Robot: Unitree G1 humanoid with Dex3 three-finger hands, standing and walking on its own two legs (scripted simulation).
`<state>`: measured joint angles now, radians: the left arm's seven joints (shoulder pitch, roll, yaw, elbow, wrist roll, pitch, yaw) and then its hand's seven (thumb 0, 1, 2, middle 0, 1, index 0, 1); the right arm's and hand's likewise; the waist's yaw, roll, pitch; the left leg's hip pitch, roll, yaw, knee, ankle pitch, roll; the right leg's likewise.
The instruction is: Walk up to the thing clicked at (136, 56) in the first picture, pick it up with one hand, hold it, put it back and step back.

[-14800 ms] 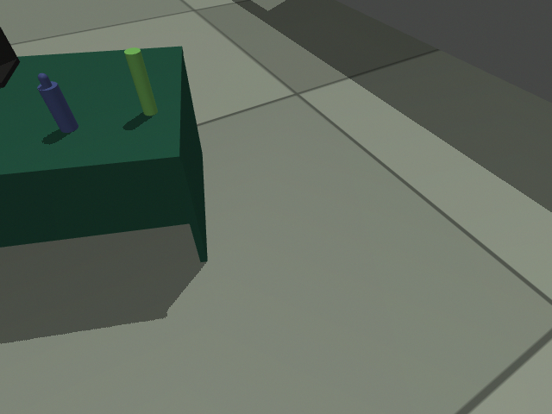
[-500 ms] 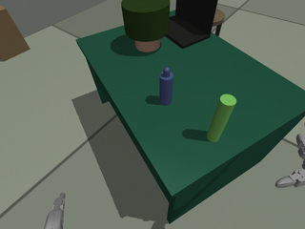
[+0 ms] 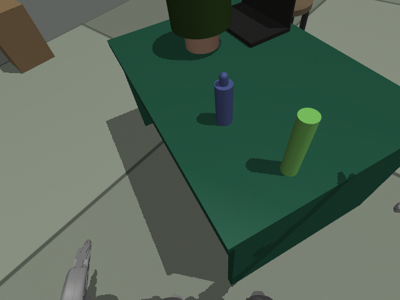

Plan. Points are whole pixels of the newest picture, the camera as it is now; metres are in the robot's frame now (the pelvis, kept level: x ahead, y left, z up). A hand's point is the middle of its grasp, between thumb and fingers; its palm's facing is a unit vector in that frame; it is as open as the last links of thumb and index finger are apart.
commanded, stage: go down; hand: right
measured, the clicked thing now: (297, 146) +0.47 -0.20 -0.02
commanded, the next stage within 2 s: approach in 1.94 s
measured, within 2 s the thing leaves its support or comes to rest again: neither
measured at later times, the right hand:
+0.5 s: hand out of the picture +0.37 -0.37 +0.07, palm faces +0.20 +0.98 +0.01, open 17.4 cm
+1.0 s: hand out of the picture +0.38 -0.39 +0.06, palm faces +0.22 +0.98 +0.01, open 17.5 cm
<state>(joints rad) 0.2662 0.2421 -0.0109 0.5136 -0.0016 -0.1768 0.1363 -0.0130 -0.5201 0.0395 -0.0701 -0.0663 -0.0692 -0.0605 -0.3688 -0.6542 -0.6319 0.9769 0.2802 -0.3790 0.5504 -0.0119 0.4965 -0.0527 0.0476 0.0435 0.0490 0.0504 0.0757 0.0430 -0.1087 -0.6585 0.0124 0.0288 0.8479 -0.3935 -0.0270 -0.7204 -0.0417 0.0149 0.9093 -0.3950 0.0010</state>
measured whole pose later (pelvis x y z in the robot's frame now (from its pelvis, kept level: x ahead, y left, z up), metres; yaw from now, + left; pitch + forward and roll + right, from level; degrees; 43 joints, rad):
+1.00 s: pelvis +0.01 +0.00 -0.02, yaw +0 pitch +17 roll +4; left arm 0.31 0.27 -0.05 0.37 0.01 -0.17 0.11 -0.01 -0.54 0.06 -0.06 -0.06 -0.06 -0.06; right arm -0.51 -0.83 -0.73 1.13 0.23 -0.34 0.62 -0.01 0.56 -0.05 0.05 0.05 0.05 0.05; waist 0.13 0.04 -0.13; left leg -0.81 0.00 0.05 0.95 -0.44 -0.02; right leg -0.88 -0.06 0.04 1.03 -0.45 0.01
